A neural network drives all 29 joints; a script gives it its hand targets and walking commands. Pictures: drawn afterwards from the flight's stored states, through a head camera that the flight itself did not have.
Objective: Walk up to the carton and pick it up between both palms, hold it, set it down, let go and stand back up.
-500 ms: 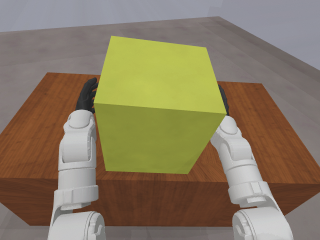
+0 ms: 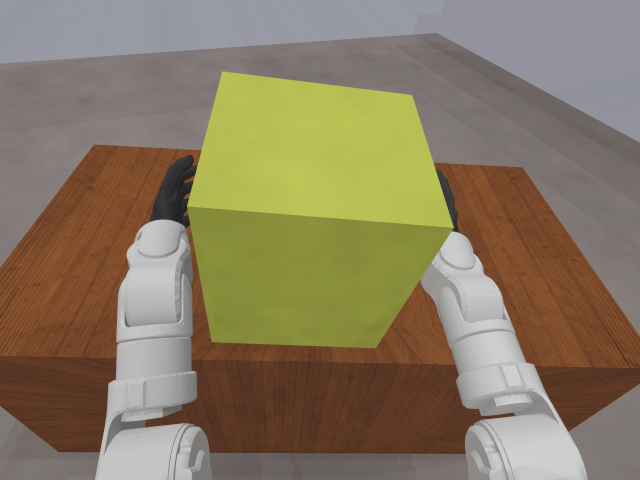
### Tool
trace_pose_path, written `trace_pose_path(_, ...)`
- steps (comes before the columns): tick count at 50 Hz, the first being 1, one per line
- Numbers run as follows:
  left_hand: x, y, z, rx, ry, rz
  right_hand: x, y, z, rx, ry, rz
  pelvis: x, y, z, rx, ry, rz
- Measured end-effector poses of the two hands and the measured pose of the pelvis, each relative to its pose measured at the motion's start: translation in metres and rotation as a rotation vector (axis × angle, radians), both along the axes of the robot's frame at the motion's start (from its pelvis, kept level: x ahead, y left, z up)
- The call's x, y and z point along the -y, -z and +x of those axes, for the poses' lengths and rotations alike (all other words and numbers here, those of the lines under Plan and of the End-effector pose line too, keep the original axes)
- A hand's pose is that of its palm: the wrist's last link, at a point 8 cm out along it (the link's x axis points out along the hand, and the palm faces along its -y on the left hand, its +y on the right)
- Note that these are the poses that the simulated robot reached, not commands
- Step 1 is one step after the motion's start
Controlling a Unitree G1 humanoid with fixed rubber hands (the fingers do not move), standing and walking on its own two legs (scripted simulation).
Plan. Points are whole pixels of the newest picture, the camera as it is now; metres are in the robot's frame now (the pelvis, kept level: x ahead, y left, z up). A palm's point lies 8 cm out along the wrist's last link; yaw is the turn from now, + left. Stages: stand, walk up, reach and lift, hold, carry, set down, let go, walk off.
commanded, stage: hold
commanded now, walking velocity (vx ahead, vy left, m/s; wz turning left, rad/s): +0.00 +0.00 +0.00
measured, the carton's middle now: (307, 224) +0.39 +0.01 +0.14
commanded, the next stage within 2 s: set down in 0.56 s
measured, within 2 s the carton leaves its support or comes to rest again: neither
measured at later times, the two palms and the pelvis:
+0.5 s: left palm (171, 222) +0.36 +0.17 +0.17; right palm (438, 229) +0.36 -0.15 +0.16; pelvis +0.00 +0.00 +0.00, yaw +0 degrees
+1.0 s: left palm (173, 223) +0.38 +0.17 +0.15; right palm (425, 227) +0.38 -0.15 +0.14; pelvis +0.02 +0.00 +0.00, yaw +0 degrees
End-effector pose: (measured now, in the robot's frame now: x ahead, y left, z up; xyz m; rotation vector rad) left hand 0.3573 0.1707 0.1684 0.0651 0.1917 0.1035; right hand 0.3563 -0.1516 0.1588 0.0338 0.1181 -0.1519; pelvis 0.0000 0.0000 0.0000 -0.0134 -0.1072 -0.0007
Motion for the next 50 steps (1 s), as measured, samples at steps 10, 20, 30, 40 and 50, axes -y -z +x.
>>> trace_pose_path(10, 0.0, 0.0, 0.0, -0.001, 0.0, 0.001, 0.0, 0.0, 0.0, -0.001, 0.0, -0.002, 0.0, 0.0, -0.001, 0.001, 0.001, 0.0)
trace_pose_path(20, 0.001, 0.0, 0.0, 0.001, -0.001, -0.002, 0.001, -0.001, 0.0, 0.002, 0.0, -0.001, 0.001, 0.0, -0.001, -0.002, 0.001, 0.0)
trace_pose_path(30, 0.001, 0.0, 0.001, -0.003, -0.001, -0.004, 0.001, 0.0, 0.001, -0.002, -0.001, -0.004, 0.001, 0.0, 0.0, -0.001, 0.0, 0.001)
trace_pose_path(40, 0.0, -0.006, 0.002, 0.04, -0.012, 0.01, 0.0, -0.009, 0.006, 0.043, -0.007, 0.001, 0.003, 0.001, 0.004, 0.003, -0.002, 0.006)
trace_pose_path(50, -0.004, 0.019, 0.019, 0.035, -0.013, 0.018, -0.004, 0.018, 0.024, 0.046, -0.019, -0.036, 0.004, 0.0, 0.018, 0.008, -0.006, 0.01)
